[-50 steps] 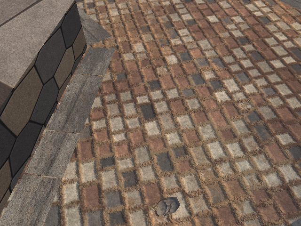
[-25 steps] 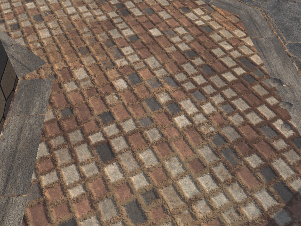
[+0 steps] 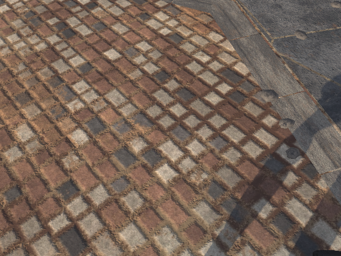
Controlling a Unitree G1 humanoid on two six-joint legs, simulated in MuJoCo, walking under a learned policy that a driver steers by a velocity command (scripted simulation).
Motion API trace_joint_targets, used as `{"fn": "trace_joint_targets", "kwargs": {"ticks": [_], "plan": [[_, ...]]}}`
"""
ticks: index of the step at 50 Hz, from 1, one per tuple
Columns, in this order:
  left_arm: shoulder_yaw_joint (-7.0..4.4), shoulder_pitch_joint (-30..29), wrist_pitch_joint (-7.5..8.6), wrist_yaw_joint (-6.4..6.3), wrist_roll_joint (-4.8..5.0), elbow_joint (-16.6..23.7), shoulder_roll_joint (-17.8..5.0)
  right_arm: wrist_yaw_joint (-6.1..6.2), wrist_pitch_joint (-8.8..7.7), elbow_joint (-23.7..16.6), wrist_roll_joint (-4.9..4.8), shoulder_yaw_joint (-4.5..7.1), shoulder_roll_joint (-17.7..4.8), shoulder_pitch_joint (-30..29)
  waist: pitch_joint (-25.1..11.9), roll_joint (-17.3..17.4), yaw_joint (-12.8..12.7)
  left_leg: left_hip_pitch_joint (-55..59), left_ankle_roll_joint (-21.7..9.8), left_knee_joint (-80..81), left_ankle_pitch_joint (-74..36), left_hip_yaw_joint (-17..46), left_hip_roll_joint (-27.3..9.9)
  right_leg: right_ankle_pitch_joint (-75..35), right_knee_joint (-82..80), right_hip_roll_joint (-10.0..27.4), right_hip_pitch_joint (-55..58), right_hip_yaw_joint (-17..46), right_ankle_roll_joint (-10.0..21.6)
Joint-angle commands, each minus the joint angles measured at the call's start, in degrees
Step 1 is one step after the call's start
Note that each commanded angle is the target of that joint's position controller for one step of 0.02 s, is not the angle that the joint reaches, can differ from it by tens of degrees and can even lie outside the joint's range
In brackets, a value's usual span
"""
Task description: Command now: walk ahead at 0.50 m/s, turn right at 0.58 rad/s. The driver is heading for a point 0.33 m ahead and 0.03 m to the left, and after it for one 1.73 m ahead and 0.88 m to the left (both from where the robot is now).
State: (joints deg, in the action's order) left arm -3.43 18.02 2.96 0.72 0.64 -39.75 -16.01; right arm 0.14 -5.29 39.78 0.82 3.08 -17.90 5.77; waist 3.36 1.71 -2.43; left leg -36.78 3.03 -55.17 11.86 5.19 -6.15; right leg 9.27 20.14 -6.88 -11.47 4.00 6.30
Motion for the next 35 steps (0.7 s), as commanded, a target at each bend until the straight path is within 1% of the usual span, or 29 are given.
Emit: {"fn": "trace_joint_targets", "kwargs": {"ticks": [1,3,5,7,9,10,11,12,13,14,15,16,17,18,19,20,21,22,24,25,26,28,29,31,32,33,34,35], "plan": [[-2.73,-1.0,0.67,-1.23,0.43,3.7,-9.9,0.03,-0.13,-3.5,0.11,0.37,-2.5,-2.5,-3.2,-4.7,0.6,2.9,1.6,11.5,-10.8,-2.1,2.5,-13.0,-6.8,11.6,-2.0,10.1,8.1],[-2.8,0.5,0.26,-1.52,0.56,3.0,-10.2,-0.49,-0.51,-4.3,-0.37,0.04,-2.0,-6.4,-2.9,-5.9,-1.1,6.1,1.6,18.9,-16.1,-2.5,4.5,-8.3,-6.0,10.9,-2.9,10.3,6.5],[-2.83,2.2,0.04,-1.58,0.74,2.0,-10.4,-1.09,-1.01,-4.9,-1.0,0.13,-2.7,-8.6,-2.8,-6.6,-2.1,7.6,1.1,22.6,-18.0,-2.1,5.3,-5.4,-4.9,12.3,-1.4,12.4,6.1],[-2.53,3.5,-0.11,-1.71,0.79,1.1,-9.3,-1.73,-1.58,-5.0,-1.09,0.47,-3.8,-9.0,-2.9,-7.1,-2.3,7.7,-0.2,25.4,-17.1,-1.1,5.0,-4.2,-2.2,14.3,2.8,14.8,5.7],[-2.4,3.4,-0.53,-2.02,0.16,0.2,-8.8,-2.12,-2.08,-4.4,-0.4,0.94,-4.8,-7.1,-2.6,-8.7,-1.4,8.2,-2.4,27.3,-14.0,-2.0,5.2,-12.8,1.8,15.8,7.4,15.5,4.4],[-2.34,2.6,-0.79,-2.09,-0.08,0.1,-8.6,-2.11,-2.36,-3.8,-0.04,1.23,-5.2,-4.8,-3.4,-9.3,-0.1,10.7,-3.9,28.7,-13.4,-3.1,5.9,-19.6,5.1,15.4,8.9,14.9,3.2],[-2.0,1.5,-0.88,-2.11,-0.14,0.4,-7.8,-1.93,-2.71,-2.4,0.61,1.73,-6.0,-0.5,-6.0,-8.9,2.3,17.0,-5.6,31.6,-17.4,-4.9,6.8,-28.3,11.0,12.8,9.5,12.7,1.4],[-1.21,1.4,-0.83,-2.15,-0.89,1.5,-6.0,-1.84,-3.07,-1.7,1.46,2.13,-8.2,5.3,-13.1,-6.0,4.5,29.4,-8.8,28.3,-32.6,-0.1,1.2,-24.8,21.6,9.7,5.6,10.2,-1.0],[-0.22,9.3,-0.5,-2.1,-0.97,0.9,-3.7,-1.84,-2.58,-0.7,2.14,2.81,-11.7,10.5,-22.5,7.2,3.1,50.2,-18.8,25.1,-46.9,16.6,-11.1,0.1,41.1,2.9,-10.1,6.2,-5.6],[-0.15,14.0,-0.38,-1.76,-0.82,-0.5,-5.2,-2.56,-1.58,1.4,0.0,2.52,-9.4,13.2,-26.5,14.7,2.7,55.1,-23.9,30.3,-41.3,31.2,-16.8,27.7,51.7,0.5,-19.2,4.8,-8.1],[-1.11,9.1,-0.75,-1.68,-0.36,-0.1,-9.5,-2.71,-0.84,0.1,-1.86,1.78,-7.1,10.4,-20.3,7.5,3.8,49.4,-21.6,32.4,-29.0,29.4,-14.5,25.9,55.4,3.9,-22.6,5.9,-8.5],[-1.35,2.1,-1.22,-1.86,-0.47,1.4,-10.1,-2.61,-0.02,-0.9,-1.84,1.07,-5.4,6.2,-13.9,2.3,4.2,42.0,-18.9,33.7,-24.2,23.2,-11.4,22.5,54.6,5.9,-23.9,3.6,-9.1],[-1.32,-1.5,-1.61,-2.07,-1.02,2.7,-9.5,-2.52,0.46,-1.3,-1.48,0.59,-4.8,3.5,-8.9,0.5,3.5,34.5,-18.1,35.0,-24.9,19.7,-9.4,20.1,51.2,7.3,-24.0,2.4,-9.4],[-1.44,-3.1,-1.93,-2.36,-1.52,3.5,-8.8,-2.2,0.78,-1.3,-1.22,0.7,-5.1,2.6,-7.3,0.9,2.6,30.1,-17.2,36.0,-25.8,17.5,-7.4,18.0,47.0,8.6,-21.9,2.2,-9.4],[-1.23,-2.5,-2.17,-2.58,-1.38,3.7,-7.4,-1.96,1.26,-1.2,-0.85,1.06,-6.0,2.2,-6.6,2.8,1.6,26.9,-16.3,36.7,-26.9,15.1,-5.1,17.3,42.8,8.5,-19.0,1.6,-9.5],[-0.92,-1.5,-2.26,-2.88,-1.24,3.4,-6.0,-1.76,1.62,-1.1,-0.58,1.43,-6.8,2.1,-7.2,4.4,1.0,25.4,-16.1,36.8,-29.2,13.3,-3.7,17.3,39.0,7.8,-16.8,0.6,-9.8],[-0.69,-1.3,-2.28,-3.18,-1.2,3.3,-5.2,-1.48,1.91,-1.0,-0.48,1.79,-7.5,2.5,-8.2,5.4,1.0,25.0,-16.7,36.6,-32.5,12.6,-3.4,17.4,36.0,7.1,-15.6,-0.1,-10.3],[-0.61,-1.6,-2.33,-3.43,-1.24,3.3,-5.0,-1.12,2.24,-0.9,-0.58,2.16,-8.3,3.1,-9.6,5.5,1.1,25.2,-17.3,36.2,-33.8,12.7,-3.7,16.7,33.7,6.7,-14.7,-0.1,-10.7],[-0.67,-2.8,-2.71,-3.71,-1.19,3.3,-5.3,-0.36,3.15,-0.9,-1.31,2.75,-9.2,3.4,-11.6,4.9,1.5,24.5,-17.2,36.3,-28.3,13.4,-3.6,12.3,29.9,6.2,-13.0,0.5,-11.0],[-0.75,-3.8,-2.97,-3.73,-1.07,3.5,-5.4,0.0,3.69,-1.1,-1.65,2.89,-9.3,3.2,-11.7,4.8,1.7,23.6,-16.7,36.8,-23.1,14.1,-3.3,10.5,28.3,5.9,-12.3,0.8,-11.1],[-0.79,-5.1,-3.17,-3.69,-0.97,3.8,-5.4,0.29,4.23,-1.2,-1.89,2.96,-9.3,3.1,-11.2,5.0,2.0,22.6,-16.2,37.3,-17.4,14.8,-2.7,9.3,26.7,5.6,-11.8,1.1,-11.1],[-0.79,-7.6,-3.12,-3.46,-0.82,4.6,-5.2,0.7,5.15,-1.4,-1.99,3.03,-9.0,3.1,-9.4,5.8,2.7,20.9,-15.4,37.7,-8.1,16.7,-1.7,8.2,23.1,5.0,-10.9,1.5,-10.9],[-0.81,-8.5,-2.84,-3.27,-0.73,5.0,-5.2,0.83,5.51,-1.4,-1.95,3.07,-9.0,3.2,-8.7,6.3,3.0,20.9,-15.2,37.5,-6.1,17.9,-1.5,8.3,21.0,4.7,-10.5,1.6,-10.7],[-0.96,-9.2,-1.86,-2.76,-0.43,5.3,-5.4,1.07,6.17,-1.6,-1.93,3.18,-8.9,3.6,-8.2,7.0,3.2,22.3,-14.7,35.8,-7.0,20.5,-1.4,8.3,15.8,4.2,-9.1,1.8,-10.1],[-1.09,-8.3,-1.29,-2.47,-0.29,5.1,-5.4,1.22,6.5,-1.8,-2.08,3.16,-8.8,3.1,-8.3,7.1,2.4,22.9,-14.0,34.4,-8.6,21.3,-0.9,6.4,11.1,4.1,-7.1,1.6,-9.6],[-1.32,-6.6,-0.78,-2.2,-0.21,4.4,-5.6,1.39,6.85,-2.1,-2.42,3.04,-8.4,2.3,-8.3,7.1,1.1,22.5,-12.7,32.6,-9.5,21.4,0.3,1.8,4.2,4.3,-3.3,0.9,-8.8],[-1.9,-5.5,-0.47,-2.23,-0.53,4.1,-7.3,1.55,7.03,-2.3,-2.57,2.61,-6.9,3.3,-9.0,5.6,1.1,20.2,-10.2,29.6,-5.5,20.3,2.4,-2.7,-0.1,8.1,2.1,2.5,-7.2],[-2.6,-5.2,-0.75,-2.71,-1.64,4.9,-10.9,1.41,7.06,-2.4,-1.77,1.69,-3.7,6.1,-11.2,-4.4,2.8,14.5,-6.9,18.6,10.3,13.9,7.1,-9.3,-1.1,20.2,8.3,12.3,-2.5]]}}
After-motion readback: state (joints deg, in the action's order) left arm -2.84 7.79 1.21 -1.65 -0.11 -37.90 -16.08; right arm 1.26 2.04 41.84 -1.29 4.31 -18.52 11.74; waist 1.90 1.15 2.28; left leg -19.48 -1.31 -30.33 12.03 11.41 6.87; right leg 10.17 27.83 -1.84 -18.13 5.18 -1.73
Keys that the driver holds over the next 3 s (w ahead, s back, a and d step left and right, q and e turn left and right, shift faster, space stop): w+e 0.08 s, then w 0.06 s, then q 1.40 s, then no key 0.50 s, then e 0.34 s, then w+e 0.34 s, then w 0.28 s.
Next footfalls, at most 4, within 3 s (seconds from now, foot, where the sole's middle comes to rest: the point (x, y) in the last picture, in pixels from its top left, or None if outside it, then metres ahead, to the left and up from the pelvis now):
0.22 left None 0.33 0.14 -0.78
0.68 right None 0.35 -0.08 -0.78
1.10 left None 0.27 0.18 -0.78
1.60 right None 0.39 -0.01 -0.78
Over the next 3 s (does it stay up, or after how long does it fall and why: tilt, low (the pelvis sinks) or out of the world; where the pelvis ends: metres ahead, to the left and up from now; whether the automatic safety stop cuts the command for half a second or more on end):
stays up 0.46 0.15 -0.02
